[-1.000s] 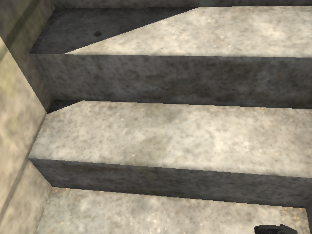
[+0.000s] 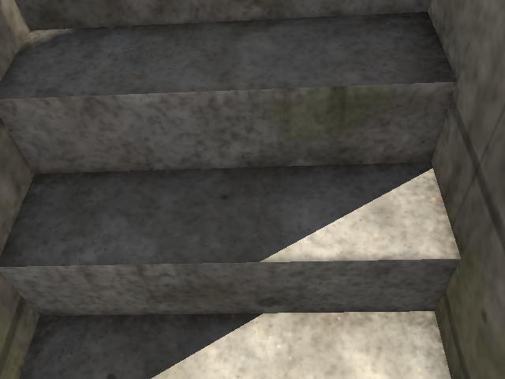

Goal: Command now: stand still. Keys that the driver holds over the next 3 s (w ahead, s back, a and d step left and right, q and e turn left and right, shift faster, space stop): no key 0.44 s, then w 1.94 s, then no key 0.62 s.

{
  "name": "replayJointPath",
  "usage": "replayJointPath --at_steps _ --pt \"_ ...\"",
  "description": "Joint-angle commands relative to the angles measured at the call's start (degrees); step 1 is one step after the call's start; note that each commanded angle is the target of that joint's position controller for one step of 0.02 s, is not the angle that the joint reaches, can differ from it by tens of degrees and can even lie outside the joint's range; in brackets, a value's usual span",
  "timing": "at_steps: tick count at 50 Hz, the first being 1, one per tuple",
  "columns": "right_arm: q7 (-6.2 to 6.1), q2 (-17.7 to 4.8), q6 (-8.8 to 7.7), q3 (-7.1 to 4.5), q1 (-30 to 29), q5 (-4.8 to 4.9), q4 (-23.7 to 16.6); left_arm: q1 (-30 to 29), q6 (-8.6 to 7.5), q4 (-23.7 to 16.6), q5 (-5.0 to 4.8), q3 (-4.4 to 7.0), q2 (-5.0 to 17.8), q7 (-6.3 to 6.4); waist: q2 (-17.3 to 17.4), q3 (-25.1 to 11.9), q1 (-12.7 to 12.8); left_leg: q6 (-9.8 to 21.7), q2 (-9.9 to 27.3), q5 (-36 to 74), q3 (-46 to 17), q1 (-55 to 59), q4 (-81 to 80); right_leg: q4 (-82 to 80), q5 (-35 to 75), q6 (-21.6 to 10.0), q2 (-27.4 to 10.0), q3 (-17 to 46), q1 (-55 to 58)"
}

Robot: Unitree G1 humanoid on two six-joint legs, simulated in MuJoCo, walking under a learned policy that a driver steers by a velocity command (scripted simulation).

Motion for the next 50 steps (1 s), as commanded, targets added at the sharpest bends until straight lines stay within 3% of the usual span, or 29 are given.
replayJointPath --at_steps 1,2,5,11,12,13,16,17,18,20,21,23,25,27,29,31,32,33,34,36,37,38,39,40,41,44,46,47,50 --pt "-0.4 2.83 2.29 1.1 7.13 -0.11 -1.02 -8.33 -3.3 -5.39 -0.25 -0.2 1.54 -1.31 -5.13 -2.28 -4.87 -0.32 -1.93 2.46 -0.64 -6.97 15.09 -25.36 -11.98 -9.35 -7.45 22.26 1.6" --pt "-0.59 3.22 2.65 1.28 9.46 -0.47 -0.46 -7.99 -4.06 -4.53 -1.18 0.19 2.26 -0.95 -7.04 -1.23 -5.11 -0.71 -2.12 1.84 -1.25 -8.59 15.57 -26.71 -10.35 -9.6 -8.15 22.52 2.55" --pt "-1.52 2.33 3.8 1.59 7.06 0.58 -0.87 -9.89 -4.78 -5.71 0.13 -0.38 2.11 0.76 -9.4 1.22 -4.98 -1.97 -0.51 2.98 -1.22 -9.45 9.67 -27.28 -11.62 -9.7 -9.92 20.13 -0.44" --pt "-2.92 1.79 5.73 1.64 2.39 1.12 -5.46 -10.77 -1.81 -9.12 1.04 0.96 7.5 3.19 -13.98 -0.55 -1.9 -4.85 6.76 -4.54 4.8 -3.76 -16.08 -28.09 -11.61 -10.66 -13.66 23.19 5.23" --pt "-2.38 2.58 5.19 3.08 1.77 4.18 -5.7 -5.75 0.38 -9.24 2.43 1.65 10.26 3.58 -16.03 -0.48 0.66 -4.39 8.19 -29.79 9.74 -2.83 -42.88 -36.78 -16.97 -7.77 -13.37 22.21 14.29" --pt "-1.98 3.52 4.48 3.95 -0.07 4.57 -5.23 -2.91 2.13 -10.06 3.88 2.75 12.55 3.57 -13.06 1.72 2.88 -5.86 5.73 -33.94 14.96 -1.74 -52.12 -37.01 -17.75 -6.29 -11.33 20.06 18.16" --pt "-2.12 2.11 -0.89 4.05 1.19 2.8 -1.73 1.78 4.32 -10.27 3.08 3.35 11.15 3.37 -9.54 -1.1 5.72 -8.25 7.38 -6.01 14.65 9.81 -79.45 -23.54 8.09 -3.72 -5.6 13.38 30.55" --pt "-1.97 -0.24 -2.67 3.58 -0.56 2.3 -1.28 3.03 3.24 -11.87 2.27 3.54 9.34 2.41 6.75 -4.87 8.4 -7.33 7.99 19.68 11.66 15.87 -69.26 -19.72 13.99 0.06 -1.38 4.45 30.01" --pt "-1.72 -0.16 -3.9 3.33 -0.21 2.4 -1.64 3.73 2.09 -10.78 1.88 3.17 8.31 2.13 9.57 -6.98 7.96 -3.94 9.75 35.68 8.04 17.3 -65.07 -20.43 11.44 1.0 0.35 0.97 29.24" --pt "-2.0 3.26 -4.85 4.33 -5.34 2.53 -4.48 7.57 1.28 -7.32 -0.62 2.69 5.24 1.09 0.55 -7.47 8.69 -3.7 8.36 36.9 11.09 17.79 -65.31 -32.74 13.93 -1.58 0.86 0.6 36.99" --pt "-2.64 1.56 -4.54 3.97 -4.98 3.6 -4.3 8.87 1.02 -6.76 -1.26 2.5 3.62 1.07 -0.72 -9.54 9.39 -4.43 9.01 42.26 10.61 24.09 -61.06 -34.2 21.26 -2.62 0.07 1.17 35.84" --pt "-2.98 2.9 -3.84 3.7 -1.63 3.53 -4.74 7.05 1.35 -5.5 -0.14 2.54 4.25 1.63 -1.1 -9.05 5.08 -4.94 8.06 21.08 10.79 24.41 -69.21 -35.16 22.46 -3.17 -0.58 1.94 37.43" --pt "-3.42 3.43 -3.22 4.05 -0.5 2.37 -3.38 6.3 2.32 -5.52 0.91 2.49 3.35 2.1 -0.55 -5.03 5.74 -4.63 8.51 13.98 12.45 24.69 -80.71 -34.91 10.6 -2.04 -0.02 2.05 37.82" --pt "-4.64 -0.18 -2.85 3.6 -3.09 1.79 -4.69 11.62 2.31 -4.96 0.25 2.91 4.66 2.11 2.94 -3.72 8.86 -3.39 11.4 37.06 13.36 32.3 -75.7 -32.65 6.8 -2.1 1.33 1.31 30.0" --pt "-4.84 -3.37 -2.55 2.53 -5.65 3.3 -6.26 20.7 1.73 -1.88 -0.54 3.89 6.91 1.66 3.66 -6.0 11.93 -2.05 10.66 46.07 14.72 33.15 -57.98 -35.49 -0.64 -4.51 2.28 0.04 26.25" --pt "-4.44 0.02 -2.13 3.27 -13.32 4.79 -10.07 26.95 1.36 0.16 -0.16 4.81 9.66 1.39 -8.61 -1.51 15.04 -2.34 4.56 22.69 15.77 18.61 -36.3 -42.83 -10.53 -13.57 -4.23 13.99 24.45" --pt "-3.17 3.13 -1.71 4.19 -19.23 5.04 -13.38 30.21 1.16 1.67 0.43 4.63 10.19 1.3 -18.39 2.46 16.32 -2.04 0.44 -17.83 14.63 2.78 -23.8 -51.44 -10.26 -18.34 -9.38 26.93 26.85" --pt "-2.74 2.83 -1.7 3.63 -14.01 4.67 -15.01 20.49 -0.27 -1.32 1.94 6.16 16.35 0.76 -20.35 7.51 7.11 -0.55 5.39 -32.13 4.12 -3.13 -21.03 -54.14 -17.82 -17.75 -13.01 37.45 21.15" --pt "-2.22 0.62 -2.0 3.04 -10.65 3.46 -15.55 12.92 -1.13 -5.68 2.03 6.29 16.51 0.66 -16.13 8.54 3.97 1.05 8.37 -36.34 0.97 -2.51 -27.07 -52.84 -21.77 -15.8 -13.57 36.4 16.17" --pt "-2.22 0.57 -2.06 3.5 -5.75 5.43 -14.04 5.44 -0.5 -7.36 -0.87 4.43 11.23 1.61 -6.98 6.07 -0.26 2.98 7.86 -32.08 10.22 16.44 -57.94 -51.11 -9.57 -10.54 -5.76 20.81 5.46" --pt "-2.58 2.2 -2.17 3.49 3.31 5.7 -8.85 9.99 -0.58 -4.8 -2.05 4.14 10.66 1.49 -4.26 0.5 -0.52 1.96 4.9 -12.37 17.27 32.74 -67.38 -50.64 -12.11 -11.24 -6.47 19.92 1.76" --pt "-4.55 -0.11 -1.91 1.91 11.88 5.47 -5.68 7.71 -1.38 -4.22 -0.98 4.54 10.38 0.15 -4.03 -1.56 -5.84 1.7 6.33 -5.07 13.82 45.66 -67.02 -38.4 -2.47 -9.49 -2.72 17.71 -6.07" --pt "-5.35 -3.46 -2.58 1.31 20.16 5.18 -3.45 2.93 -3.77 -5.24 -1.77 3.73 6.7 -2.0 5.85 -5.9 -11.59 0.15 11.08 -9.64 5.39 52.03 -67.66 -12.12 7.29 -6.8 3.85 10.53 -12.42" --pt "-6.07 -10.52 -2.91 -0.51 18.45 3.48 -6.22 -1.15 -5.51 -8.15 -1.39 4.27 6.67 -2.92 17.71 -10.86 -10.79 2.03 23.83 -35.25 -23.67 45.26 -85.39 6.89 6.86 -2.29 9.47 12.22 -15.88" --pt "-5.92 -9.25 -4.23 -0.46 10.48 1.67 -8.76 4.52 -6.18 -6.28 2.05 5.18 7.39 -2.36 15.07 -10.05 -5.07 7.07 26.0 -45.25 -29.7 36.97 -85.68 25.17 8.27 -0.49 7.93 16.34 -15.69" --pt "-4.93 -3.31 -8.23 0.93 -1.03 0.56 -7.01 1.48 -5.04 -10.9 3.12 2.72 0.45 -1.74 2.17 2.33 5.72 10.24 23.43 -30.39 -13.41 20.78 -78.82 54.51 14.2 0.54 2.67 13.04 -27.55" --pt "-3.69 -1.64 -10.49 1.1 5.14 0.37 -2.03 1.0 -3.86 -12.48 2.8 1.54 -0.86 -1.39 -0.75 1.69 5.96 9.95 22.52 -27.83 -11.18 21.02 -80.92 62.77 13.19 -1.24 2.43 11.42 -31.8" --pt "-3.32 -1.92 -11.1 0.82 10.45 1.81 1.37 1.49 -2.9 -11.93 1.7 1.36 -0.54 -1.7 -1.36 3.09 4.49 10.06 22.78 -27.11 -9.68 22.59 -82.0 67.11 9.6 -1.91 2.72 10.01 -36.08" --pt "-2.02 -3.87 -12.82 0.28 13.9 1.33 5.87 -10.02 -2.28 -18.37 0.99 -0.38 -2.96 -1.33 1.3 8.03 3.28 9.57 24.02 -22.33 -7.19 26.67 -84.81 73.88 -1.01 -4.24 1.08 10.47 -49.46"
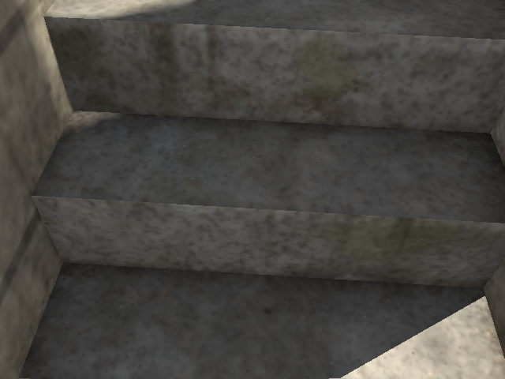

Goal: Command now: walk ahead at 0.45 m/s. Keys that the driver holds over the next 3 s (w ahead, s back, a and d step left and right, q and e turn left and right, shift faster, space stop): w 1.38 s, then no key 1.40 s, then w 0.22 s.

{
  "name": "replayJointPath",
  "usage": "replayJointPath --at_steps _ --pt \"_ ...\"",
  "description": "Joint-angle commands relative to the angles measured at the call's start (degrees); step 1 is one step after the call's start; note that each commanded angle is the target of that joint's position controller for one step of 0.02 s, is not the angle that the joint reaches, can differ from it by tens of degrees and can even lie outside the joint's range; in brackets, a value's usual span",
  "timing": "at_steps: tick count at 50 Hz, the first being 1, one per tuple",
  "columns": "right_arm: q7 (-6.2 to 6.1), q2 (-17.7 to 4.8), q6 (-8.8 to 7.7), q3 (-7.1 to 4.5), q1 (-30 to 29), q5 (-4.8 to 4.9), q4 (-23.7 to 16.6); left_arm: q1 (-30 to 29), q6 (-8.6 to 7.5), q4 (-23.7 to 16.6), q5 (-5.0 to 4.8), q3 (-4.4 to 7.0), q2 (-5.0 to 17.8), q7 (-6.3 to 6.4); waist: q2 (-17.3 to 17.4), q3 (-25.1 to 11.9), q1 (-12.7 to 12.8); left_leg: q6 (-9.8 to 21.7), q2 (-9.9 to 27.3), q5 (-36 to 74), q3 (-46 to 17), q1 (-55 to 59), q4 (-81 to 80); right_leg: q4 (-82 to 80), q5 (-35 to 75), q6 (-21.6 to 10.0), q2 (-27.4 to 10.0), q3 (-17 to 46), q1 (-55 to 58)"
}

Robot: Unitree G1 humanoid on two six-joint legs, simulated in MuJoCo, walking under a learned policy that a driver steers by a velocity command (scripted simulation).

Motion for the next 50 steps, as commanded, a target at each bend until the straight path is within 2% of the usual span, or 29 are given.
replayJointPath --at_steps 1,4,5,6,7,8,9,10,11,12,13,17,20,23,26,27,29,31,32,33,34,35,37,40,44,46,48,49,50 --pt "1.02 -6.03 -3.11 -1.22 1.46 -0.21 0.24 -10.26 0.12 -9.36 -1.09 -2.72 -3.02 0.07 6.27 13.87 0.04 10.25 19.64 -7.07 -18.44 3.41 -21.86 5.4 -7.93 -1.61 -4.14 1.71 -24.24" --pt "0.0 -6.52 -2.53 -1.27 -0.06 1.99 2.45 -19.78 0.81 -16.41 -1.6 -3.55 -0.69 -0.64 5.2 13.39 0.36 10.95 14.57 19.32 -8.19 -6.33 -36.14 -28.17 -6.79 -1.9 -10.08 -8.94 -1.79" --pt "-0.53 -6.87 -1.56 -0.9 -2.01 4.17 2.0 -16.08 1.33 -14.21 -4.0 -5.78 -4.26 -1.57 3.13 7.82 0.44 12.29 12.56 34.92 -2.18 -15.52 -41.13 -51.09 -11.1 -3.37 -7.18 -15.95 25.15" --pt "-0.69 -8.35 -1.7 -0.46 4.53 5.01 2.28 -12.73 1.44 -10.8 -6.2 -4.85 -3.54 -1.72 1.72 0.02 -2.1 14.57 13.26 67.56 -5.02 -13.75 -34.32 -53.1 -11.46 -2.01 -0.28 -22.55 41.12" --pt "-0.3 -13.05 -2.6 -1.17 0.89 4.46 0.3 0.97 1.62 -6.54 -4.4 -4.07 -4.19 -0.93 9.6 -11.76 4.53 13.89 16.85 123.75 -4.21 -2.55 -20.11 -47.85 -9.92 -1.58 2.81 -17.28 48.76" --pt "2.11 -21.7 -3.81 -4.3 -3.4 6.65 -0.68 15.2 1.62 -4.28 -3.09 -2.42 1.03 0.02 16.78 -20.37 12.92 10.01 16.97 125.83 -3.91 6.52 0.33 -65.82 -6.25 -2.57 2.36 -9.4 53.1" --pt "4.77 -18.27 -4.19 -4.43 -4.23 6.14 -4.18 18.52 1.87 -1.91 0.6 0.47 9.79 0.61 6.92 -25.62 12.29 5.83 10.43 99.95 -7.45 -2.09 20.89 -81.33 -16.95 -5.07 -4.84 13.41 60.24" --pt "7.05 -10.27 -3.99 -3.28 -7.38 3.59 -7.61 21.05 2.68 1.58 1.49 2.55 16.67 1.98 -15.91 -26.12 11.09 3.9 -2.08 31.04 -13.48 -20.39 39.99 -108.56 -31.43 -7.7 -18.37 46.1 68.22" --pt "6.8 -4.1 -3.44 -2.68 -7.53 -0.39 -9.11 15.96 2.31 2.8 0.02 3.52 16.38 2.26 -12.15 -22.38 7.95 2.74 -6.18 18.06 -23.73 -30.19 68.1 -116.6 -36.94 -4.72 -21.28 56.22 64.32" --pt "6.19 2.28 -2.01 -1.62 -8.21 -1.58 -12.36 8.4 0.8 3.3 -0.57 3.12 13.45 0.89 -2.82 -13.63 1.2 3.16 -4.12 19.37 -23.2 -38.28 81.61 -110.87 -38.03 -3.04 -20.6 47.89 57.94" --pt "5.25 3.59 -0.52 -1.07 -11.81 -2.26 -13.61 5.74 -0.49 5.56 -0.86 2.21 9.04 -0.27 4.65 -3.27 -0.18 4.49 -3.29 21.2 -19.21 -45.45 86.81 -104.66 -32.41 -2.5 -18.41 37.92 51.53" --pt "2.94 7.59 4.15 1.36 -12.85 -1.28 -16.4 11.66 -5.02 13.31 -1.22 -0.13 1.48 -2.93 5.93 6.37 -3.88 6.04 -5.02 11.54 -18.5 -61.49 102.37 -102.78 5.53 0.43 -12.9 9.12 52.71" --pt "1.26 8.6 6.67 2.64 -21.26 1.37 -20.43 15.83 -6.76 15.17 -0.58 -1.44 2.61 -2.82 3.83 10.92 -3.47 5.1 -6.54 5.12 -13.07 -66.8 108.29 -111.29 15.09 2.54 -13.03 0.57 46.46" --pt "0.06 7.44 8.37 3.86 -28.01 1.52 -26.82 14.71 -7.58 14.6 -1.83 -1.16 7.38 -2.43 1.3 13.06 -7.17 4.25 -2.86 3.52 -10.41 -65.41 96.2 -119.7 10.05 4.59 -11.86 -5.2 39.25" --pt "0.5 6.2 10.25 4.79 -35.35 1.91 -30.62 22.87 -6.84 17.24 -2.84 -0.37 9.8 0.83 -2.45 9.0 -2.64 4.96 2.59 -0.35 4.17 -58.36 83.99 -133.62 32.33 -1.81 -14.13 -2.66 49.92" --pt "0.55 4.97 9.74 4.56 -33.49 2.3 -28.47 18.81 -6.56 15.45 -3.92 -0.33 9.89 1.39 -0.37 5.48 -5.07 6.41 2.77 -3.0 7.85 -45.0 68.76 -131.75 60.66 -0.27 -12.38 -11.45 51.83" --pt "0.89 4.63 10.06 5.49 -24.85 3.21 -22.03 18.4 -8.18 13.32 -5.73 0.39 13.69 2.42 -3.47 -8.94 -7.78 8.88 -3.35 -2.47 10.86 -22.86 56.37 -118.77 120.29 -0.85 -15.19 -11.5 56.33" --pt "2.36 -1.57 10.05 3.75 -18.63 2.42 -19.22 21.0 -9.6 11.61 -8.48 2.5 17.97 0.11 -6.82 -20.21 -9.68 8.81 -6.33 -7.88 5.81 -14.2 38.35 -97.83 139.36 -2.84 -19.07 -6.48 71.27" --pt "2.27 -4.22 9.19 2.42 -13.53 1.79 -17.69 18.22 -10.1 9.96 -8.38 3.45 19.69 -1.04 -10.1 -21.13 -12.25 8.24 -6.52 -5.75 1.02 -7.33 23.72 -86.01 126.04 -2.03 -18.21 -4.83 72.51" --pt "2.33 -7.14 8.77 0.84 -11.58 0.45 -15.41 16.94 -10.81 8.06 -6.38 3.52 16.29 -1.85 -8.56 -20.69 -11.67 11.24 -0.45 -4.72 -12.98 -0.94 12.48 -70.44 84.74 -0.44 -11.78 -2.19 64.0" --pt "1.14 -12.08 9.0 -1.56 -9.29 -2.32 -10.19 13.92 -9.58 4.84 -3.52 2.5 9.18 -3.62 15.49 -16.33 -10.56 21.2 15.56 -2.8 -50.21 4.8 -2.97 -36.69 22.23 2.9 6.01 -0.96 34.42" --pt "0.94 -6.06 7.1 -1.39 -7.59 -2.09 -9.48 9.01 -9.18 2.02 -0.04 1.93 4.02 -3.35 1.85 -11.94 -9.26 19.05 16.66 -5.24 -55.51 3.18 -8.4 -11.81 16.57 1.45 7.23 14.8 22.7" --pt "1.3 -1.85 3.95 -0.91 -9.98 -0.48 -3.24 3.38 -7.35 -3.69 0.57 -1.34 -4.66 -2.95 -0.54 5.17 -2.24 12.51 14.7 -12.14 -39.56 -7.2 -4.21 0.3 13.93 -3.11 5.37 12.49 3.27" --pt "1.76 4.02 1.47 1.57 -4.84 -0.49 1.85 4.08 -4.32 -3.92 -1.55 -3.99 -5.91 -1.2 0.66 12.43 0.2 5.81 10.37 9.33 -18.66 -4.54 -5.41 9.28 7.83 -3.43 4.85 9.25 -12.05" --pt "2.42 -2.04 -1.48 2.12 -0.75 0.8 5.32 -8.61 -0.81 -10.33 -3.36 -5.73 -6.41 0.33 3.79 15.87 0.34 1.15 8.66 14.67 -9.9 -12.66 -17.5 4.06 0.32 -1.17 3.87 -1.05 -15.82" --pt "1.58 -4.65 -1.61 1.4 -1.44 3.17 5.28 -12.41 0.58 -13.94 -2.97 -5.62 -3.04 -0.27 5.56 15.72 1.13 0.97 7.07 22.01 -7.13 -17.18 -23.99 -16.76 2.13 -0.27 -0.68 -8.92 -5.89" --pt "-0.36 -6.05 0.11 0.59 4.12 5.13 6.16 -13.99 1.55 -12.85 -5.27 -6.87 -3.1 -1.15 7.35 6.21 -0.98 3.8 6.47 49.3 -2.15 -15.39 -30.85 -42.35 0.45 -0.83 -1.51 -21.27 22.46" --pt "-1.27 -6.6 -0.19 0.91 4.93 6.23 5.23 -9.72 1.55 -9.04 -5.21 -6.18 -2.24 -0.47 8.74 -4.36 0.76 4.85 8.4 97.41 -3.18 -11.43 -22.06 -43.65 -3.96 -1.83 3.65 -23.62 36.57" --pt "-1.8 -13.17 -2.64 -0.93 4.57 6.53 3.11 -4.9 2.25 -8.71 -5.55 -6.0 -1.66 -0.27 14.21 -9.97 3.31 5.18 12.87 121.93 -5.16 -2.81 -15.29 -50.55 -2.65 -2.35 3.59 -20.14 39.81"
Over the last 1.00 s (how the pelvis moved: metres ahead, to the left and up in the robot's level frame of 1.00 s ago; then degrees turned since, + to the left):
0.19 0.09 0.08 -1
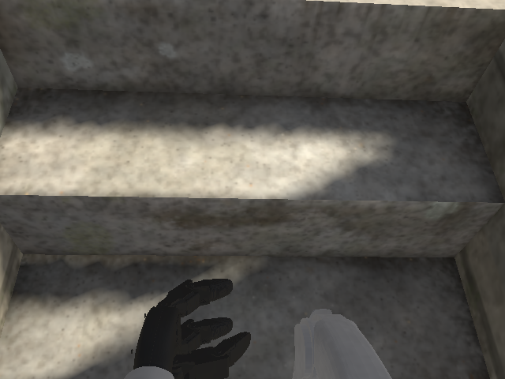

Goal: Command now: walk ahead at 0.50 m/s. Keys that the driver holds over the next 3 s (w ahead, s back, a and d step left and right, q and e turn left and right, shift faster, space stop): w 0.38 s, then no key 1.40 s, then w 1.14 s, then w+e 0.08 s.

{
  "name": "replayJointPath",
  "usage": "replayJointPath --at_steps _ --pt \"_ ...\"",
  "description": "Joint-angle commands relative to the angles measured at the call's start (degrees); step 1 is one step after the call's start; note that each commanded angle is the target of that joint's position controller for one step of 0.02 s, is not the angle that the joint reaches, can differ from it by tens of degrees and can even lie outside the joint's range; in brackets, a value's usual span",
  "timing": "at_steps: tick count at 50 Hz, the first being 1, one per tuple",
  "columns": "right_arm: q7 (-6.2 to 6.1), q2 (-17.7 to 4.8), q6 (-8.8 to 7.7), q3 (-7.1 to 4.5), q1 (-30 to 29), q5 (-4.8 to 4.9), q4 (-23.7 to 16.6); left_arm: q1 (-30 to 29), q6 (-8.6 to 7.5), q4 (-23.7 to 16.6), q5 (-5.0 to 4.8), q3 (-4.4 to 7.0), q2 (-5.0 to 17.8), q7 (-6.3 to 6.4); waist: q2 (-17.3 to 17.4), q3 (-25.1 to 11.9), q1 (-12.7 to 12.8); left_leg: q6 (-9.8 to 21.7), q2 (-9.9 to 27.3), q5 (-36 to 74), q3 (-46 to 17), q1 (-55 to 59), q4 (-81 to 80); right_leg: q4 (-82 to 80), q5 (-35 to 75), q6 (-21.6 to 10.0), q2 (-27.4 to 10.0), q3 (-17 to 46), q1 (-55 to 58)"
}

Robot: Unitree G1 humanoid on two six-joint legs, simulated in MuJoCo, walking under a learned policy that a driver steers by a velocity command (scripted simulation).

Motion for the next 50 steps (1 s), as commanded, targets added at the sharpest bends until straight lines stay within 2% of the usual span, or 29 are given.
replayJointPath --at_steps 1,2,3,4,5,6,8,9,15,18,19,20,21,22,23,24,25,26,28,30,34,38,42,43,45,46,48,49,50 --pt "-1.54 -18.42 -4.06 -4.21 -1.58 1.73 -7.16 17.43 1.86 2.51 0.14 3.18 8.78 0.43 15.51 -24.14 12.53 2.05 14.08 115.96 -4.46 -3.35 13.14 -22.13 -2.79 -1.72 3.9 -2.23 48.71" --pt "-0.47 -20.22 -4.6 -5.11 -1.88 3.84 -8.85 21.17 1.27 4.75 1.44 4.42 13.24 -0.87 15.28 -30.69 14.04 1.67 11.91 117.05 -4.58 1.37 23.7 -33.21 -4.86 -2.42 6.01 1.35 56.65" --pt "0.82 -19.38 -5.3 -5.19 -3.44 3.04 -10.08 25.66 0.5 9.15 2.63 5.79 16.61 -2.53 12.28 -31.57 15.77 1.75 10.15 98.35 -7.23 -1.37 37.66 -45.23 -3.29 -3.31 5.6 8.91 64.8" --pt "3.24 -9.2 -5.3 -3.58 -2.93 -0.67 -13.29 29.94 0.63 14.18 5.81 8.12 21.38 -1.82 -8.34 -31.14 13.43 -2.3 -5.01 27.06 -9.5 -26.95 67.95 -59.91 -7.39 -16.38 -11.87 44.74 76.41" --pt "3.85 -7.56 -4.82 -3.88 -8.63 -4.92 -15.04 28.41 1.15 16.39 5.78 8.99 18.36 -0.96 -4.98 -27.86 12.61 -2.13 -11.44 2.35 -17.87 -37.33 98.74 -74.44 -16.21 -19.1 -16.43 63.3 70.05" --pt "3.89 -1.06 -3.41 -2.54 -14.07 -6.11 -21.64 23.87 -0.32 18.2 4.2 8.33 14.52 -0.73 1.16 -16.03 6.09 -0.09 -9.03 2.43 -19.15 -48.98 109.46 -71.87 -26.75 -15.98 -14.93 56.42 63.86" --pt "2.5 3.55 -1.92 -0.35 -17.91 -5.96 -25.26 22.19 -3.6 22.98 4.46 8.53 11.12 -1.38 4.9 -1.09 3.0 3.18 -8.45 -1.97 -19.27 -62.77 117.01 -70.64 -14.27 -10.42 -12.87 40.73 56.52" --pt "1.56 4.1 -0.05 -0.05 -15.07 -4.79 -25.02 22.36 -4.09 24.29 4.37 8.0 8.4 -1.46 6.74 1.25 1.15 2.21 -7.99 -4.11 -18.75 -64.77 119.49 -70.62 -7.96 -7.74 -11.43 33.7 54.31" --pt "-1.93 5.3 5.33 1.74 -27.18 -1.27 -34.24 27.08 -8.04 27.08 2.09 6.91 15.69 -1.12 -4.74 10.88 -0.26 0.59 -4.06 -18.47 -8.92 -79.33 120.78 -87.18 9.87 -3.92 -13.55 14.5 48.28" --pt "-1.22 2.28 6.57 2.52 -30.17 -1.49 -38.24 30.91 -7.34 26.85 -0.32 7.48 18.71 -0.53 -3.79 6.15 1.32 1.01 4.18 -13.55 6.12 -61.03 85.59 -99.6 27.58 -4.41 -9.24 6.63 45.46" --pt "-0.86 5.72 6.53 4.02 -31.03 1.55 -38.96 30.45 -6.98 26.42 -1.36 7.87 19.93 0.05 -8.33 0.16 0.96 3.35 4.33 -15.95 8.37 -38.7 70.71 -103.76 44.64 -6.88 -10.12 5.81 41.19" --pt "-0.93 2.9 6.18 2.51 -25.79 1.61 -34.16 33.17 -8.05 24.56 -1.92 7.97 22.8 0.48 -5.67 -13.64 0.45 2.65 -3.37 -18.74 12.63 -21.69 72.13 -92.59 89.5 -7.85 -10.28 6.29 46.55" --pt "-1.26 2.59 6.69 1.53 -12.37 1.63 -30.55 31.32 -9.9 22.69 -1.6 10.81 30.81 -0.05 -14.78 -23.2 -5.98 3.31 -4.13 -15.45 8.63 -15.19 69.42 -81.14 122.77 -6.61 -14.66 7.23 57.31" --pt "-1.44 -1.48 6.75 0.37 -4.61 -0.38 -27.74 25.88 -10.57 21.48 -2.33 12.07 31.07 -1.52 -17.84 -28.82 -10.35 3.75 -5.0 -11.24 4.39 -14.01 52.73 -65.83 121.14 -2.45 -13.59 5.58 67.39" --pt "-1.28 -7.86 6.85 -2.12 -1.51 -5.06 -25.37 27.66 -11.48 19.44 -2.34 12.2 28.3 -3.67 -8.43 -34.04 -10.65 5.81 -1.48 -10.62 -10.98 -5.72 40.37 -46.58 103.57 1.82 -9.97 10.93 64.69" --pt "-3.1 -15.15 7.28 -4.28 1.15 -6.71 -20.87 25.99 -10.79 15.51 -0.68 10.81 19.85 -6.92 16.33 -33.33 -7.24 13.9 15.43 10.84 -42.41 0.98 17.34 -17.72 26.83 6.15 6.88 11.39 45.26" --pt "-3.01 -14.42 7.08 -5.26 -5.86 -5.51 -21.02 30.24 -10.0 14.88 3.13 10.5 15.88 -6.88 9.43 -34.6 -2.79 13.52 18.76 7.77 -54.08 -1.23 12.96 9.97 12.84 6.09 9.44 23.81 38.04" --pt "-2.35 -11.43 6.44 -4.85 -13.01 -4.93 -18.69 27.81 -8.55 12.17 4.84 10.12 11.76 -6.16 1.0 -26.89 2.6 12.13 15.7 -7.13 -47.17 -7.39 17.37 15.63 14.9 5.21 7.17 23.26 32.51" --pt "-1.57 -3.06 4.76 -2.8 -10.99 -4.23 -10.94 20.53 -6.36 8.85 6.21 8.01 6.63 -2.68 -2.24 -7.28 3.97 8.1 11.54 -15.42 -32.16 -18.26 20.65 21.49 11.13 3.0 6.28 21.08 18.24" --pt "-1.1 1.34 2.63 -1.59 -10.79 -4.11 -7.9 24.38 -4.85 9.51 5.61 7.09 7.0 -2.15 -1.27 -4.26 6.0 5.78 7.94 -6.3 -20.77 -17.07 18.12 22.53 8.99 2.43 6.42 21.88 14.42" --pt "-0.35 -1.86 0.06 -1.25 -4.65 -4.33 -6.62 18.52 -1.93 7.14 3.53 5.87 4.1 -2.14 1.2 -2.29 4.67 5.47 11.18 19.82 -12.4 -13.17 13.58 30.63 0.48 3.07 6.83 15.48 4.23" --pt "-0.82 -5.93 -0.22 -1.12 -5.45 -3.56 -9.41 10.37 -0.14 0.9 3.23 4.5 3.56 -0.47 3.76 1.55 6.3 5.95 12.56 13.19 -9.76 -15.89 7.25 38.01 -1.68 3.52 2.92 13.33 -6.02" --pt "-3.47 -6.82 1.38 -1.25 -2.03 -2.92 -9.66 2.41 2.22 -5.9 3.72 3.05 3.05 -1.23 3.43 -0.68 4.91 6.61 9.73 2.37 -10.26 -12.8 0.64 19.05 3.69 4.74 -5.09 4.92 -2.29" --pt "-5.06 -12.15 1.98 -3.15 -0.11 -2.28 -10.55 3.28 3.34 -5.99 3.22 2.53 3.0 -1.1 7.43 -2.91 2.88 7.75 13.36 8.4 -12.02 -5.16 -5.57 11.48 -6.15 4.29 -6.2 3.5 0.04" --pt "-5.51 -13.2 3.1 -4.63 0.2 -4.55 -10.95 3.86 3.95 -5.62 3.93 2.0 1.07 -1.27 8.52 -6.44 1.74 8.25 14.39 21.27 -9.74 4.78 -2.78 6.01 -13.3 2.15 -7.3 5.76 3.57" --pt "-5.7 -13.29 3.06 -4.88 -0.24 -4.67 -12.15 3.3 3.64 -4.84 4.08 2.01 1.01 -1.91 8.0 -7.92 0.66 7.76 16.2 29.41 -8.81 9.1 -0.57 2.98 -16.35 1.06 -7.32 7.98 4.22" --pt "-4.53 -11.01 3.94 -4.17 -3.39 -3.67 -15.07 4.35 2.99 -1.54 0.4 1.6 -0.1 -2.5 6.48 -11.27 0.37 6.19 14.38 65.83 -0.75 0.26 1.2 -16.81 -20.55 -0.45 0.54 -3.83 28.5" --pt "-3.83 -10.83 3.14 -3.9 -1.6 -2.38 -14.45 8.95 2.62 0.4 0.02 2.62 1.15 -1.87 10.36 -14.25 1.59 6.41 16.38 90.25 -2.27 1.04 4.96 -19.56 -17.69 -1.49 4.07 -5.19 37.11" --pt "-2.7 -13.11 2.09 -4.3 -3.11 -0.87 -14.07 17.79 2.32 2.17 0.36 3.82 4.45 -1.01 13.94 -18.97 6.96 5.17 15.65 93.49 0.15 1.94 15.61 -30.62 -14.87 -2.39 5.11 -0.97 46.71"
Over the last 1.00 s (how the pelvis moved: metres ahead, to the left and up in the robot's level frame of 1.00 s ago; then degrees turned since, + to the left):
0.51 0.00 0.44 -1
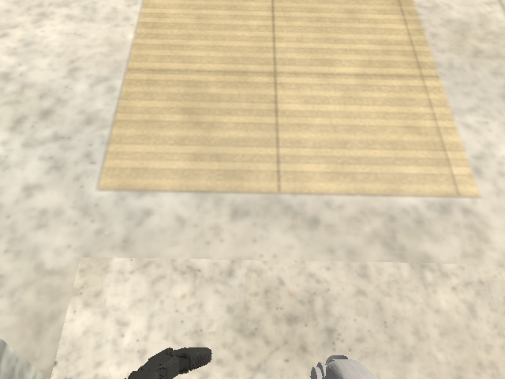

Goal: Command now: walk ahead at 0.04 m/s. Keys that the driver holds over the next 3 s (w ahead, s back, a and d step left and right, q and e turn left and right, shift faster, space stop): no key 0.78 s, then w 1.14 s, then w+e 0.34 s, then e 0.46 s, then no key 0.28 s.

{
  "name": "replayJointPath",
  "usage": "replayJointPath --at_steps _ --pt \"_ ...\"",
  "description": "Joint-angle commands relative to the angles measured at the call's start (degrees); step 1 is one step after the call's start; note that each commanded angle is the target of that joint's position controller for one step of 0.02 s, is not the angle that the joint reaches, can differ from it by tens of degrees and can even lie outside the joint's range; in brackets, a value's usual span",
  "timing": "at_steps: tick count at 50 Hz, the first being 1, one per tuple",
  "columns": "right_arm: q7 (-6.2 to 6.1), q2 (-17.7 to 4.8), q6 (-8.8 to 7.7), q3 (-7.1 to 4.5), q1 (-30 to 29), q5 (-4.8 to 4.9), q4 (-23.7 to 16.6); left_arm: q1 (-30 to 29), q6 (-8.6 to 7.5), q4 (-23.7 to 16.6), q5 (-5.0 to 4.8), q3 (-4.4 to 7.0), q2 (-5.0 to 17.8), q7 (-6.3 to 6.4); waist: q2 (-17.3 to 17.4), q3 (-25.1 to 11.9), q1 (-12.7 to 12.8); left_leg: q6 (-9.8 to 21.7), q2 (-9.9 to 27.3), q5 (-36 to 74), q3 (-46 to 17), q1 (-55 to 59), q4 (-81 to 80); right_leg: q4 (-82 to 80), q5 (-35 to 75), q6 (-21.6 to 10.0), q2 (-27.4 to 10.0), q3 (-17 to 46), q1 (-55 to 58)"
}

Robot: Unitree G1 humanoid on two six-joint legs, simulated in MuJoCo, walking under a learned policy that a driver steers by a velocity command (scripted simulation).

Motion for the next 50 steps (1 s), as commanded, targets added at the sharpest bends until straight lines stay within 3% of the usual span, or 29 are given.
replayJointPath --at_steps 1,2,3,4,5,7,8,9,10,14,15,18,21,22,23,25,27,28,29,30,32,33,34,38,41,44,46,49,50 --pt "3.18 -11.88 -1.39 -2.56 2.07 2.24 -4.05 12.8 -1.36 -0.02 -0.05 2.65 4.71 1.18 7.3 -18.43 8.11 6.64 7.41 81.03 0.57 -5.6 23.79 -24.72 3.65 -5.79 3.62 8.14 31.56" --pt "4.35 -10.26 -0.86 -2.22 1.38 2.14 -7.15 13.64 -0.61 1.21 2.49 3.68 7.76 1.45 -3.92 -18.37 7.14 4.93 3.89 56.11 -1.24 -12.72 32.36 -36.97 -5.72 -8.57 -4.02 27.42 33.39" --pt "5.49 -9.04 -0.19 -2.85 -4.88 2.24 -8.65 13.51 0.77 1.76 5.18 4.64 9.07 2.25 -14.48 -17.48 10.15 3.53 -4.94 14.0 -4.19 -20.58 56.31 -52.75 -7.99 -15.79 -12.49 48.86 31.29" --pt "5.78 -6.45 0.45 -2.91 -5.69 0.17 -9.43 8.68 1.33 1.14 4.83 5.3 9.68 1.83 -8.78 -16.69 7.89 1.09 -8.99 0.73 -15.55 -25.52 80.87 -58.16 -11.72 -17.07 -11.43 54.46 27.21" --pt "5.73 -2.7 1.36 -2.28 -4.84 -1.01 -10.41 4.31 0.61 1.68 2.53 5.27 9.62 1.66 -5.76 -11.68 4.58 -0.56 -9.25 -2.61 -16.78 -31.79 95.28 -56.92 -13.63 -14.66 -12.9 49.58 21.99" --pt "4.87 2.28 2.13 -0.21 -5.01 -1.11 -11.92 5.96 -1.01 8.11 1.78 5.07 8.37 1.82 -2.61 -0.27 1.36 0.37 -9.62 0.59 -14.88 -42.7 97.18 -49.1 -13.61 -8.06 -10.31 34.94 17.38" --pt "4.87 3.03 2.27 0.29 -2.89 -0.74 -10.5 7.8 -1.83 9.7 2.2 4.75 7.11 2.04 -1.96 0.76 1.44 0.44 -11.34 1.96 -14.5 -44.04 99.0 -47.53 -8.71 -6.85 -8.71 30.76 17.54" --pt "5.08 3.52 2.55 0.6 -1.55 -0.16 -9.32 9.04 -2.71 10.91 2.33 4.61 6.64 2.15 -2.2 0.89 1.52 0.18 -12.52 3.16 -14.79 -45.29 100.31 -46.89 -3.74 -6.38 -7.68 27.93 19.01" --pt "4.66 3.16 2.76 0.33 0.54 -0.56 -8.67 11.43 -4.05 12.13 2.0 5.11 7.93 1.59 -5.49 -0.02 1.48 0.78 -13.09 2.09 -14.34 -48.26 102.87 -48.56 -0.41 -6.19 -7.86 28.17 23.02" --pt "4.28 1.68 3.96 -0.13 -1.95 0.07 -6.85 14.73 -7.19 13.26 1.47 6.04 9.23 1.54 -4.92 -0.53 1.81 0.16 -12.67 2.82 -12.42 -50.61 94.6 -51.02 6.76 -5.75 -8.28 22.88 27.96" --pt "4.18 2.34 4.16 0.18 -2.82 -0.6 -7.73 15.98 -7.34 13.59 1.4 6.12 9.34 1.76 -5.72 -0.43 1.68 -0.68 -10.75 3.84 -13.07 -50.86 88.57 -52.84 6.77 -4.85 -8.74 22.4 29.49" --pt "4.04 3.31 4.84 -0.14 -7.05 -0.18 -8.08 18.02 -7.71 13.6 1.23 6.81 10.45 2.38 -8.05 -1.73 3.64 -1.51 -9.73 5.06 -11.5 -52.58 83.4 -54.81 7.43 -6.75 -10.42 23.11 34.29" --pt "4.88 4.08 6.31 0.77 -5.51 1.81 -7.54 11.75 -4.61 11.17 2.39 6.38 10.57 4.29 -12.28 -4.05 0.48 -1.4 -3.24 -5.59 -3.44 -35.03 50.58 -60.78 9.37 -6.35 -8.17 16.65 31.3" --pt "5.22 4.07 5.64 1.02 -6.65 3.21 -6.15 15.18 -4.64 11.1 3.13 6.56 10.96 4.3 -13.67 -6.99 3.69 -0.12 -4.43 -13.25 2.3 -27.87 40.37 -64.76 15.81 -6.04 -8.28 13.96 33.0" --pt "4.79 3.93 5.15 0.71 -4.69 3.01 -5.62 15.44 -5.63 11.45 2.74 7.13 12.45 3.77 -17.64 -8.94 2.98 2.36 -2.51 -8.82 2.45 -19.64 42.11 -64.57 26.96 -6.81 -12.16 17.33 30.97" --pt "2.99 4.58 3.89 1.17 -1.88 1.47 -3.18 18.75 -6.55 12.72 2.43 6.69 9.82 2.3 -13.41 -10.47 3.23 2.36 -4.57 -7.43 2.58 -15.21 26.89 -61.06 48.05 -5.55 -11.93 14.68 38.46" --pt "1.94 3.11 2.41 1.01 0.06 0.63 -1.84 20.74 -5.93 13.69 0.32 7.06 9.02 1.65 -5.26 -9.51 2.74 1.94 -3.32 1.56 -1.21 -9.93 12.96 -53.01 52.09 -1.04 -7.21 10.32 41.93" --pt "1.67 -1.99 2.22 0.06 1.08 -0.61 -1.88 23.8 -5.81 12.89 -0.73 7.08 7.52 1.78 6.78 -11.89 3.96 4.13 6.29 25.21 -13.5 -2.95 13.1 -45.94 28.99 2.45 -3.55 8.97 35.94" --pt "1.42 -0.01 2.31 1.2 -1.95 0.5 -2.06 25.6 -4.64 14.25 -0.66 6.67 5.17 1.65 16.11 -13.03 5.53 9.89 10.64 14.61 -19.4 -8.09 8.85 -46.67 12.36 4.39 -1.38 7.7 37.7" --pt "1.37 2.5 2.47 2.09 -5.03 0.59 -3.19 25.33 -3.94 15.23 -0.19 6.6 5.31 1.51 12.69 -11.43 6.29 10.01 10.0 -0.8 -20.16 -11.75 5.51 -49.43 12.98 4.54 -2.44 8.67 39.2" --pt "1.01 2.12 3.22 2.01 -6.66 0.7 -3.85 21.45 -3.33 15.74 0.74 5.88 5.76 1.57 7.03 -5.65 6.16 5.22 4.89 -15.74 -14.68 -16.11 5.32 -60.75 20.05 3.51 -3.13 8.96 40.58" --pt "0.78 1.19 3.38 1.55 -4.31 0.87 -3.45 20.0 -3.1 15.67 1.38 5.93 7.07 1.73 5.63 -4.2 4.86 4.08 4.0 -17.8 -13.75 -16.79 5.08 -61.92 20.42 3.62 -3.19 8.73 40.75" --pt "0.59 -0.1 3.31 1.07 -2.95 0.16 -3.3 19.61 -3.26 15.88 0.71 5.95 7.74 1.46 3.04 -2.56 4.18 3.32 3.66 -16.46 -12.29 -16.1 5.68 -62.67 20.72 3.47 -3.54 9.27 38.85" --pt "0.71 -0.96 2.35 0.14 -1.25 0.13 -1.17 19.02 -4.63 15.66 1.23 5.21 6.76 1.39 -0.39 -4.41 3.78 3.54 3.01 -6.53 -10.72 -11.71 9.56 -65.24 23.41 2.97 -3.92 8.85 38.95" --pt "0.97 -0.81 2.28 0.09 -2.0 0.37 -0.16 19.1 -4.88 16.15 1.59 4.97 6.76 1.76 0.51 -4.83 3.36 4.04 2.73 -15.26 -11.1 -12.59 8.03 -64.93 19.88 2.17 -2.97 7.83 38.99" --pt "1.69 -5.79 2.82 -2.0 -0.86 0.95 1.4 18.01 -5.27 14.78 1.52 5.77 8.84 1.66 2.98 -3.97 3.02 8.29 3.73 -32.86 -16.18 -12.9 6.01 -56.89 10.06 0.3 0.34 4.1 32.68" --pt "2.09 -7.09 2.95 -3.0 0.75 0.92 2.36 17.01 -5.83 13.81 1.83 5.97 9.06 1.29 5.74 -3.23 2.22 12.36 7.93 -41.36 -23.06 -10.99 3.05 -49.77 9.72 -0.61 0.62 2.2 24.94" --pt "2.38 -4.92 2.98 -2.85 -2.71 1.28 1.58 19.23 -6.66 14.89 1.46 5.98 8.39 0.74 7.12 -3.99 4.22 14.3 8.48 -36.53 -22.59 -18.71 3.56 -48.17 13.16 -0.91 -1.24 2.05 29.86" --pt "2.45 -4.37 2.82 -2.86 -5.72 1.48 0.78 21.34 -6.81 15.77 1.33 5.98 8.39 0.65 4.39 -4.0 5.76 13.22 6.22 -32.57 -18.58 -24.06 6.67 -52.04 12.24 -1.35 -0.75 2.71 35.48"
Over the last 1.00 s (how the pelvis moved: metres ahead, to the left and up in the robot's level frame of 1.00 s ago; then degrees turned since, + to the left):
0.46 0.05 0.41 2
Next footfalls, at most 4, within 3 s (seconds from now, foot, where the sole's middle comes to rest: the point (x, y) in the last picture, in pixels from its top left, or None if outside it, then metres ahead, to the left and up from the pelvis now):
0.54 left None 0.22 0.10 -0.60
1.44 left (197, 287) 0.50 0.11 -0.39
2.00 right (261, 155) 0.83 -0.04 -0.39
2.48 left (215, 63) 1.16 0.07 -0.39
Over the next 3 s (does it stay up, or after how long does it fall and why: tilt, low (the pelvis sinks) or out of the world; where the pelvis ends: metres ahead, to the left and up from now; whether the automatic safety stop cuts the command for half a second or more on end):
stays up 0.99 0.01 0.38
